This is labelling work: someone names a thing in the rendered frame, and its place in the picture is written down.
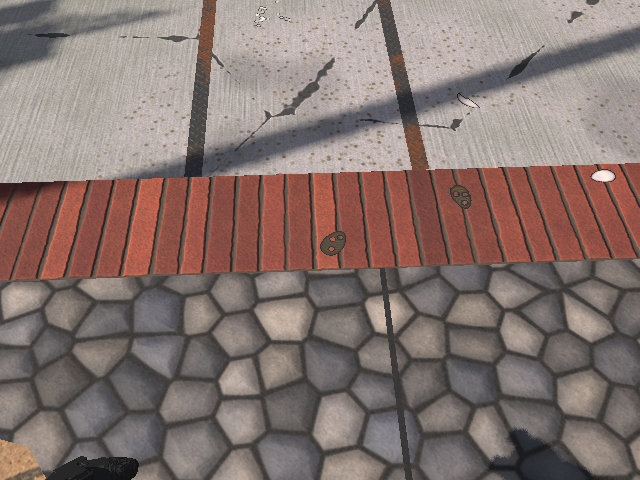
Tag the robot left hand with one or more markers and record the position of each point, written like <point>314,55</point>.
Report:
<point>112,468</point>

